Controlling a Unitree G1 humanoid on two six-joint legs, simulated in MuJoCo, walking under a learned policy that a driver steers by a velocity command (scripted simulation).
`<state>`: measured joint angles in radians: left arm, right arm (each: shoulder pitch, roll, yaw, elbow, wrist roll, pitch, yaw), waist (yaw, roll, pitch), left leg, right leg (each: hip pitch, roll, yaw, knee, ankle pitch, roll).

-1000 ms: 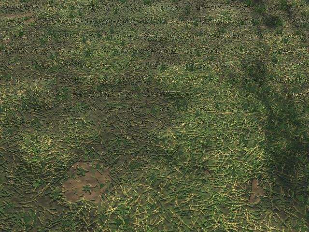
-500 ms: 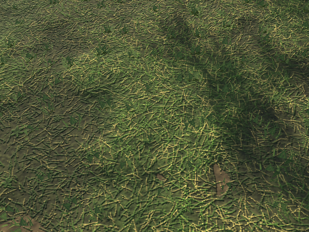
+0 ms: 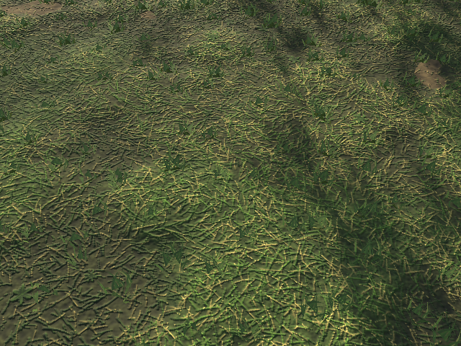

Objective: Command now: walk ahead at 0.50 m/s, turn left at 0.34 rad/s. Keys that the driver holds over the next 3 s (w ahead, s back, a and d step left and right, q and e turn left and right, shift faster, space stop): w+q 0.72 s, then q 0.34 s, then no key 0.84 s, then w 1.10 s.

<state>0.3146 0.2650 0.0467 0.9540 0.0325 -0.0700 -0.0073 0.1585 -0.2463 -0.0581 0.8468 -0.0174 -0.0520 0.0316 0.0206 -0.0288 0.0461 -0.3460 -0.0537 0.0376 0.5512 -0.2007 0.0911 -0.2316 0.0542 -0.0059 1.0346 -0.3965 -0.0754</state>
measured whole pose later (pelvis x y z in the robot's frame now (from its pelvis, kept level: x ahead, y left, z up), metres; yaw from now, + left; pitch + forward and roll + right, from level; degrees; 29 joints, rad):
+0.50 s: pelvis +0.26 -0.01 +0.00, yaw +16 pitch +2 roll +0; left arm 0.02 0.25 0.01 0.75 0.04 -0.08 0.00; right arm 0.42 -0.28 -0.08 0.89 0.00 -0.04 0.00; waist -0.08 0.01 0.03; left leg -0.16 -0.12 -0.17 0.85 -0.49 0.08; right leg -0.43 0.02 -0.01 0.55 -0.13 -0.03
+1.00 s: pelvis +0.47 +0.08 -0.01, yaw +35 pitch +1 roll -1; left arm 0.32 0.25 0.04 0.85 0.01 -0.03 0.02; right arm 0.07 -0.26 -0.04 0.70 -0.03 -0.03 0.04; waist 0.05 0.01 0.09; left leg -0.49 -0.07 0.06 0.61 -0.14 0.12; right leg -0.23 -0.06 -0.14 1.03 -0.53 0.02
